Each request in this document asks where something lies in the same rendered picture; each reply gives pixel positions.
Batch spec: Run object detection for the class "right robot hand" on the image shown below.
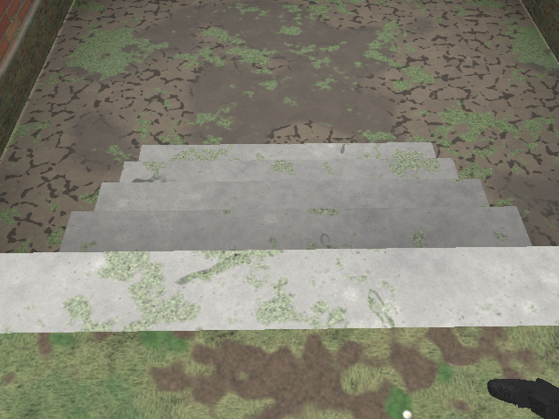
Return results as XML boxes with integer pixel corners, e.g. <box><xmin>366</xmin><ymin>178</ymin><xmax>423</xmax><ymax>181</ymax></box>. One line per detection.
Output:
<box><xmin>487</xmin><ymin>378</ymin><xmax>559</xmax><ymax>419</ymax></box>

